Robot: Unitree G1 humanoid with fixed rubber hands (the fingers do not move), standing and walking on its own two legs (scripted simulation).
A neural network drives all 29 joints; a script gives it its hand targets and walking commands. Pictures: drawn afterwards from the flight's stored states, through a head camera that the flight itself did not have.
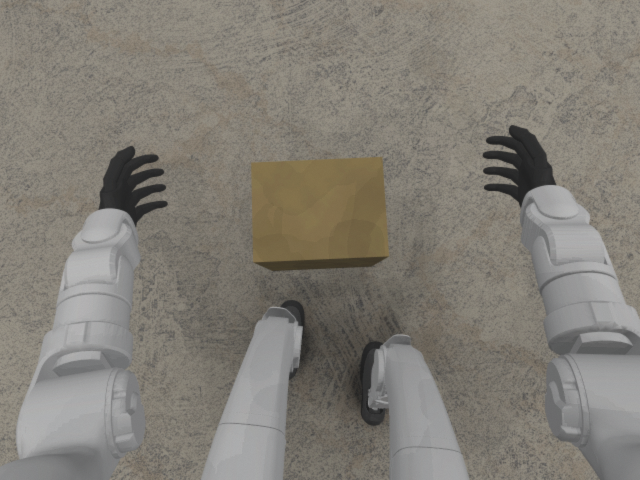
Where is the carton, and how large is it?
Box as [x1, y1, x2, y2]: [251, 157, 388, 270]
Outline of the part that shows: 382,158 366,157 251,163 253,262 272,270 370,266 388,256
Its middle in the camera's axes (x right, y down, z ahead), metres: -0.01 -0.05 +0.92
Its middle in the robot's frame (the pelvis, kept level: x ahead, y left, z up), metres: +0.46 +0.08 -0.53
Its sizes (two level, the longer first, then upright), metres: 0.269 0.205 0.290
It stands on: the floor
